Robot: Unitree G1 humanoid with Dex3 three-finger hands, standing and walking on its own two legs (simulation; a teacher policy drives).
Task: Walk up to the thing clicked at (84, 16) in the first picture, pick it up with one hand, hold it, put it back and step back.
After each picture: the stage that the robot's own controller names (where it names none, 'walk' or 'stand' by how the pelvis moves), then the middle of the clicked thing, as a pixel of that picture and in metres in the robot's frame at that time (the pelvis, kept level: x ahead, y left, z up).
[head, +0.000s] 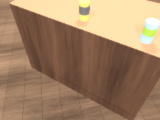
stand; (84, 10) +0.92 +0.01 +0.00
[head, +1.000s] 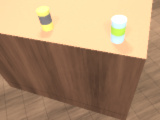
walk; (45, 19) +0.78 +0.25 +0.02
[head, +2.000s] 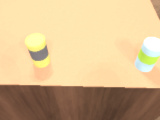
stand; (38, 51) +0.46 +0.18 +0.05
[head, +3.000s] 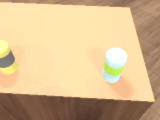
walk; (4, 58) +0.44 +0.31 +0.04
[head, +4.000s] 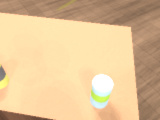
stand; out of the picture +0.40 +0.35 +0.00
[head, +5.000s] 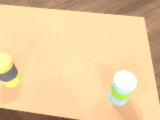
stand; (6, 71) +0.39 +0.28 +0.02
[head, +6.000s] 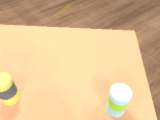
stand; (6, 89) +0.36 +0.29 +0.00
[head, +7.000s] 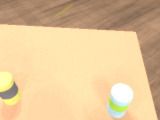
stand; (7, 89) +0.36 +0.29 +0.00
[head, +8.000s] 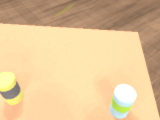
stand; (9, 89) +0.35 +0.28 +0.00
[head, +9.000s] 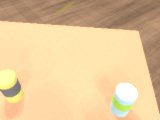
rise first; (10, 87) +0.36 +0.28 +0.00
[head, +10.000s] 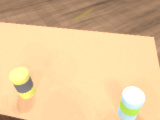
rise first; (23, 83) +0.38 +0.27 +0.00
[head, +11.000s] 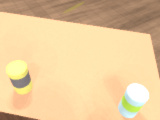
go down; (20, 78) +0.39 +0.24 +0.01
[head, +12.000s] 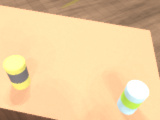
go down; (18, 73) +0.40 +0.24 +0.02
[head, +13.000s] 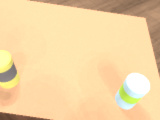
close in; (4, 70) +0.38 +0.25 +0.04
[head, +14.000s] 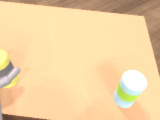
close; (2, 69) +0.39 +0.26 +0.06
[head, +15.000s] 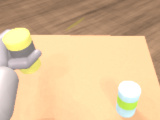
lift; (23, 52) +0.35 +0.18 +0.23
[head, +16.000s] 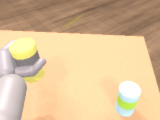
hold; (28, 61) +0.34 +0.18 +0.18
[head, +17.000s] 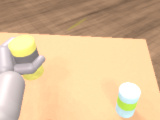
hold; (27, 58) +0.34 +0.18 +0.20
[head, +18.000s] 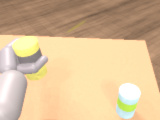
hold; (31, 59) +0.35 +0.17 +0.20
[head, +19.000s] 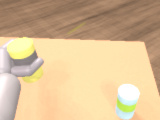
crouch; (26, 61) +0.33 +0.18 +0.21
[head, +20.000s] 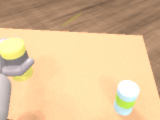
crouch; (17, 60) +0.36 +0.21 +0.17
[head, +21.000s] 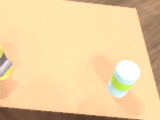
lower; out of the picture +0.42 +0.26 +0.05
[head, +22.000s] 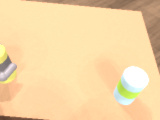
lower; (0, 64) +0.40 +0.26 +0.06
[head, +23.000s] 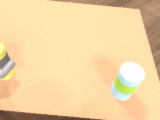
lower; out of the picture +0.41 +0.26 +0.07
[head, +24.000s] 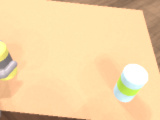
lower; (1, 61) +0.41 +0.26 +0.06
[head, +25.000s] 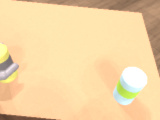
draw back; (2, 64) +0.41 +0.26 +0.06
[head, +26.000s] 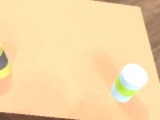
rise; out of the picture +0.41 +0.26 +0.06
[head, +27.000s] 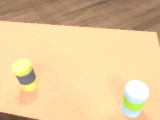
sink last; (26, 75) +0.40 +0.26 +0.03
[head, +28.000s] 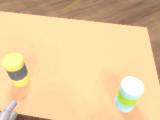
stand; (17, 70) +0.41 +0.26 +0.03
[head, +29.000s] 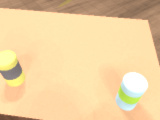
stand; (10, 69) +0.40 +0.26 +0.05
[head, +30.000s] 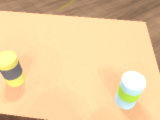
stand; (11, 69) +0.40 +0.26 +0.06
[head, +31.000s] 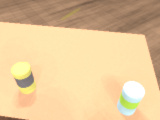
stand; (24, 78) +0.40 +0.25 +0.00
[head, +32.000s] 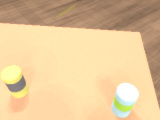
stand; (15, 82) +0.39 +0.27 +0.00
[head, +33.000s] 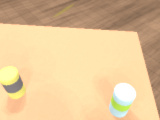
stand; (12, 83) +0.38 +0.28 +0.00
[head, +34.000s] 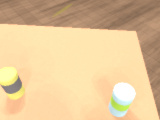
walk; (11, 83) +0.38 +0.28 +0.00
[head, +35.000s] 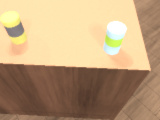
walk; (14, 28) +0.57 +0.30 +0.03
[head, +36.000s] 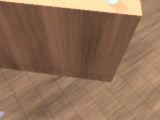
walk; out of the picture +0.87 +0.29 +0.04
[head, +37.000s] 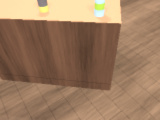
walk; (42, 2) +1.06 +0.32 +0.02
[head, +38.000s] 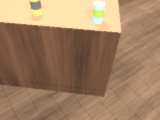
stand; (35, 5) +0.97 +0.29 +0.00
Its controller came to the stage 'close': yes
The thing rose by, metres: 0.21
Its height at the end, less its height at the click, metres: +0.00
